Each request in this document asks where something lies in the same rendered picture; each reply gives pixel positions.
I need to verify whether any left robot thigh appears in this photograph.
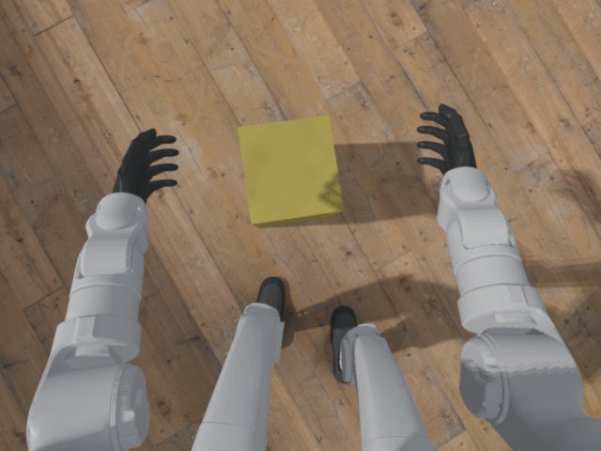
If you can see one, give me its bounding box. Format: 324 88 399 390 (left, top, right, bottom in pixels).
192 311 285 451

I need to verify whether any carton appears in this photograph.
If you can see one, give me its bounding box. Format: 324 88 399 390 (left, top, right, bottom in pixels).
238 116 344 228

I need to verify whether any left robot forearm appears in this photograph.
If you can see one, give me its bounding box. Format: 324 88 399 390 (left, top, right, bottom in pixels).
26 193 148 451

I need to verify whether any right robot forearm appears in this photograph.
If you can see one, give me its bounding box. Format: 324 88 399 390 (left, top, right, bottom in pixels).
437 166 584 407

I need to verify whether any robot left hand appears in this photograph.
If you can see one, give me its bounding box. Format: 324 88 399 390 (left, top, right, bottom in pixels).
112 129 179 204

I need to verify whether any robot thigh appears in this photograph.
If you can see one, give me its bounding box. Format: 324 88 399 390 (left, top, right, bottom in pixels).
341 334 435 451
192 311 285 451

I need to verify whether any robot right upper arm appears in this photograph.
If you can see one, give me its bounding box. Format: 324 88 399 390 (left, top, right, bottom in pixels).
459 334 601 451

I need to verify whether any robot right hand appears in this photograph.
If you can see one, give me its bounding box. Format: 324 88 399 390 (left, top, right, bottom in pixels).
417 104 477 176

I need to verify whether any right robot thigh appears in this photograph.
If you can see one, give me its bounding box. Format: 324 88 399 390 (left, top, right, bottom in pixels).
341 334 435 451

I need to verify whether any robot left upper arm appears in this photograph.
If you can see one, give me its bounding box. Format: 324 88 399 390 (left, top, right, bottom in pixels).
30 363 150 451

